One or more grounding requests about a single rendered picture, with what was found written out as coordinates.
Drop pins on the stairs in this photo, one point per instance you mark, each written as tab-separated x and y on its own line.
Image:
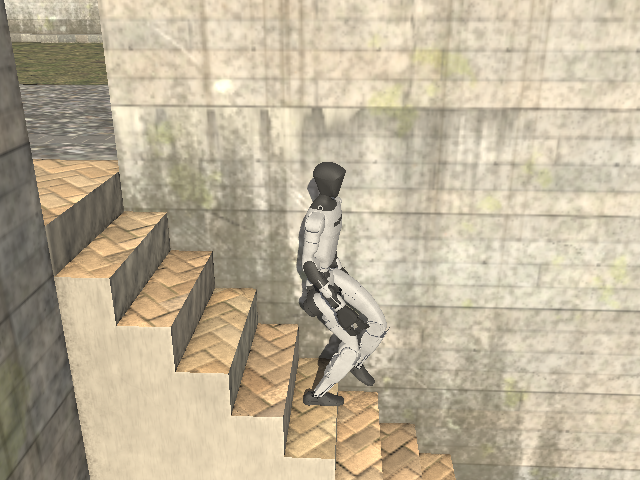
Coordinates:
175	379

